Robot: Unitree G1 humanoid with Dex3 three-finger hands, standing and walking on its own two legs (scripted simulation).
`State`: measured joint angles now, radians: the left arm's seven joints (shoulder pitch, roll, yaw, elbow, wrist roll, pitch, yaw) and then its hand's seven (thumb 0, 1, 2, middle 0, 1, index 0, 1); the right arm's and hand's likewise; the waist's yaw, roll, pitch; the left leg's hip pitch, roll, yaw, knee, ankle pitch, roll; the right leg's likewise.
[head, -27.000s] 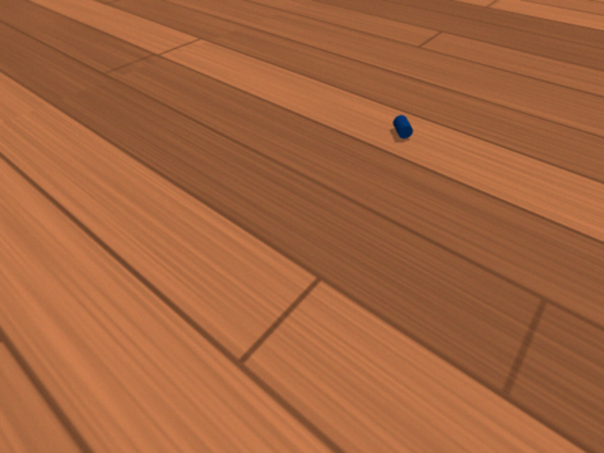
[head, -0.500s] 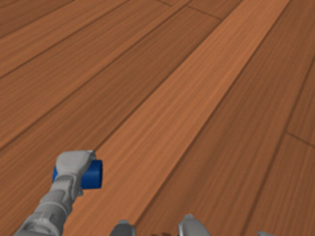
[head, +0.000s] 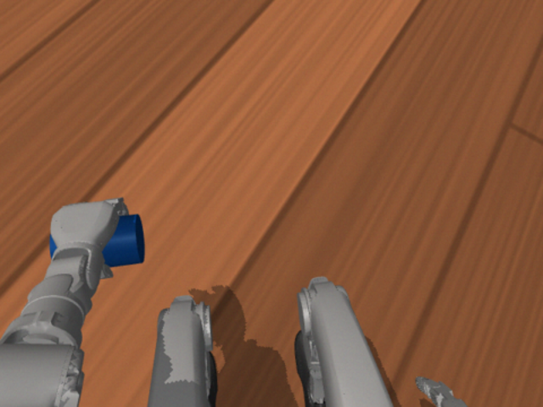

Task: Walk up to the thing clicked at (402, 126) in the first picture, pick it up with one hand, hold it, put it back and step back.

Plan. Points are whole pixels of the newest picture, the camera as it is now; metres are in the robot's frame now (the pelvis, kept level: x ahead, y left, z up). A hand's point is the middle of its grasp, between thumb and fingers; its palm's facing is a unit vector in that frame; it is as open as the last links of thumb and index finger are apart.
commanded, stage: crouch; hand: left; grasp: from above
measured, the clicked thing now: (101, 243) +0.41 +0.25 -0.18
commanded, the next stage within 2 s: lower in 0.80 s
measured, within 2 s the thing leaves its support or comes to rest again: neither
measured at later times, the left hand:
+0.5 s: hand (116, 251) +0.41 +0.26 -0.26, palm faces -0.46 -0.04 -0.89, open 11.1 cm
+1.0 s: hand (123, 254) +0.41 +0.26 -0.31, palm faces -0.46 -0.04 -0.89, open 11.0 cm
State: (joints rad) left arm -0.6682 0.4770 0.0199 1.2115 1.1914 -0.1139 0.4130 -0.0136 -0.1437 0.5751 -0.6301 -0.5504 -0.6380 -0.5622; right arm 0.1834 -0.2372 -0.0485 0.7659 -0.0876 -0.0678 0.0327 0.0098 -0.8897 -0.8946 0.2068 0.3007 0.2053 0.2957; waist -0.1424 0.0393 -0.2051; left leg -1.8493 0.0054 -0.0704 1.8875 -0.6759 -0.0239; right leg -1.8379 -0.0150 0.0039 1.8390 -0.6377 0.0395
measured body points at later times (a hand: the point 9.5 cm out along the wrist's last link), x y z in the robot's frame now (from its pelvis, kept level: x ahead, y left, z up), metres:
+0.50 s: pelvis -0.01 +0.00 -0.09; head +0.21 +0.04 +0.30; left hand +0.43 +0.25 -0.21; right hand +0.06 -0.28 -0.21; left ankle +0.06 +0.13 -0.46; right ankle +0.08 -0.14 -0.46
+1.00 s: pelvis -0.02 +0.00 -0.14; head +0.20 +0.04 +0.25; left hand +0.43 +0.25 -0.26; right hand +0.03 -0.28 -0.25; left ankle +0.06 +0.13 -0.46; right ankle +0.08 -0.14 -0.46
